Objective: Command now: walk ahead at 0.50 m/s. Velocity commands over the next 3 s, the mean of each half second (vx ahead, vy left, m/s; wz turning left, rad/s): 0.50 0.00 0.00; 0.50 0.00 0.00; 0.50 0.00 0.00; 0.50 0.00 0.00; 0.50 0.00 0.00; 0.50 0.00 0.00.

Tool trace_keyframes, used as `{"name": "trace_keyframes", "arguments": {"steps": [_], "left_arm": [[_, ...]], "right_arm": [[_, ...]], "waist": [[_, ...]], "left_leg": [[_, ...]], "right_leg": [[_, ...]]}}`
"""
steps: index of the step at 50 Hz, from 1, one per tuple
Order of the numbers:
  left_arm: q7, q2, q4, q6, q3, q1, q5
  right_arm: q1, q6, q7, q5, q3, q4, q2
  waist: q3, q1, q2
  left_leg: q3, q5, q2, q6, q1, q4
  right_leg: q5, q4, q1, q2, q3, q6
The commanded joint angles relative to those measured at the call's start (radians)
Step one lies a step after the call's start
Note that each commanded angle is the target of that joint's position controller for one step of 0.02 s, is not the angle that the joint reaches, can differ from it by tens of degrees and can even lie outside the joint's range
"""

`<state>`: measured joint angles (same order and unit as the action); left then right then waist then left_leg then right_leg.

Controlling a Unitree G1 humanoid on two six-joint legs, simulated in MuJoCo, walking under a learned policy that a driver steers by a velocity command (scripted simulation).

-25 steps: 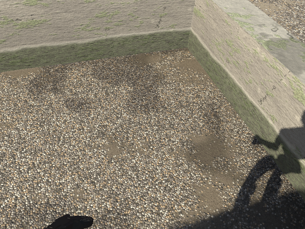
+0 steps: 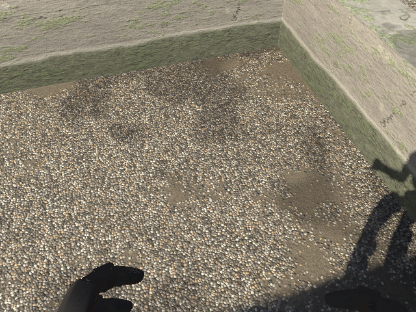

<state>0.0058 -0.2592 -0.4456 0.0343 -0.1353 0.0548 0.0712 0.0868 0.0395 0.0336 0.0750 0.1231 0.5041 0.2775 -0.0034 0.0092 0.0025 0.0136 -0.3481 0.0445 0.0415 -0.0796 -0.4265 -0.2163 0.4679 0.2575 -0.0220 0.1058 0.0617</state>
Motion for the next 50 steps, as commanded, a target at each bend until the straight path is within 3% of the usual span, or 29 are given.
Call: {"name": "trace_keyframes", "arguments": {"steps": [1,12,13,16,50], "left_arm": [[-0.005,-0.115,0.101,-0.016,0.041,-0.085,-0.008],[-0.006,-0.109,0.112,-0.012,0.040,-0.106,-0.001],[-0.005,-0.094,0.114,-0.011,0.037,-0.120,0.007],[-0.005,-0.100,0.113,-0.007,0.037,-0.117,0.003],[-0.015,-0.093,0.081,-0.006,0.035,-0.073,0.002]], "right_arm": [[-0.048,-0.013,-0.005,-0.010,-0.031,-0.103,0.103],[-0.063,-0.012,-0.007,-0.010,-0.025,-0.125,0.103],[-0.077,-0.018,-0.003,0.000,-0.023,-0.119,0.096],[-0.085,-0.024,0.004,-0.005,-0.022,-0.120,0.097],[-0.048,-0.020,-0.004,-0.004,-0.023,-0.096,0.085]], "waist": [[-0.134,0.012,0.001],[-0.141,0.006,-0.008],[-0.151,-0.006,-0.008],[-0.123,-0.011,-0.011],[-0.113,-0.013,0.003]], "left_leg": [[0.090,0.498,-0.103,0.008,0.034,0.013],[0.103,0.438,-0.116,-0.003,0.003,0.042],[0.110,0.380,-0.116,-0.001,-0.012,0.061],[0.114,0.337,-0.118,0.005,-0.030,0.078],[0.115,0.373,-0.112,0.011,0.001,0.100]], "right_leg": [[0.482,-0.002,-0.079,-0.051,0.046,-0.061],[0.404,-0.020,-0.091,-0.054,0.038,-0.048],[0.330,-0.027,-0.103,-0.056,0.044,-0.048],[0.283,-0.031,-0.084,-0.055,0.047,-0.044],[0.312,-0.059,-0.086,-0.060,0.056,-0.048]]}}
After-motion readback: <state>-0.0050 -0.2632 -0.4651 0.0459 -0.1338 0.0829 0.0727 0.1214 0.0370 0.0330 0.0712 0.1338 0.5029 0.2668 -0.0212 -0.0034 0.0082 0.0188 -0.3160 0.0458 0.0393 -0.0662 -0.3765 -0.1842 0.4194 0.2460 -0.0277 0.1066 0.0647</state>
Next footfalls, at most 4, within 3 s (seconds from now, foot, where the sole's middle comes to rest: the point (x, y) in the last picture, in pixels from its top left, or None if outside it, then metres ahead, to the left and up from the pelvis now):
none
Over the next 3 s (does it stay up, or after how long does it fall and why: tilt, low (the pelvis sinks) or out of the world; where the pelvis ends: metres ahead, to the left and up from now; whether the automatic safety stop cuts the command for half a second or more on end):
stays up -0.01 0.00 0.01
